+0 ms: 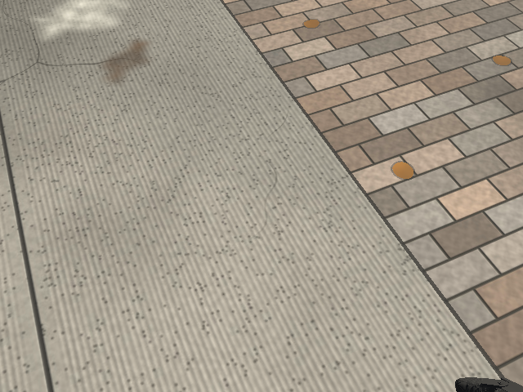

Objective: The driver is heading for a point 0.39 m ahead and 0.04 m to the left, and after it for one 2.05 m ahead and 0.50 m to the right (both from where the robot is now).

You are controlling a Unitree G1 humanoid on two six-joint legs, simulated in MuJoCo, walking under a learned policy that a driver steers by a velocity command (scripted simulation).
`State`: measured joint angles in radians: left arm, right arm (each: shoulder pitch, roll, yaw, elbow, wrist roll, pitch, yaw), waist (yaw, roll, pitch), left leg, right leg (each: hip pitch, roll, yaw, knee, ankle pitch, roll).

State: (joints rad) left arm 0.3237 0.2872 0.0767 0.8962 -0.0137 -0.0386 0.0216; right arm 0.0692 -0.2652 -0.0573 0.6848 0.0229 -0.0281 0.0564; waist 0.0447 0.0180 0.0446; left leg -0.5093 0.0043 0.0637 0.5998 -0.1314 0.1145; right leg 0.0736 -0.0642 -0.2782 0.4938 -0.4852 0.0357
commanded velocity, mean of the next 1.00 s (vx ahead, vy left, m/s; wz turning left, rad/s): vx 0.25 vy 0.00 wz -0.01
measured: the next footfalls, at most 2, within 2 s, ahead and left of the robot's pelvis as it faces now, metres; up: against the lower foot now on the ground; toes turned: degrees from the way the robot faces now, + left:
right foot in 0.44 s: +0.47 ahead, -0.08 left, +0.00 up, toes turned +13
left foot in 0.88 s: +0.43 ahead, +0.14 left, +0.00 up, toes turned -6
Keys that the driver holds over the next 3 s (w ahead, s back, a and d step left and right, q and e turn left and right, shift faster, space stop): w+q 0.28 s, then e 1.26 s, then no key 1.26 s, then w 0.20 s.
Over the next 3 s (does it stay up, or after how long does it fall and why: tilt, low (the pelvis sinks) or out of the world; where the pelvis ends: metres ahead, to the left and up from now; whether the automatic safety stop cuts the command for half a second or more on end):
stays up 0.42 0.00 0.03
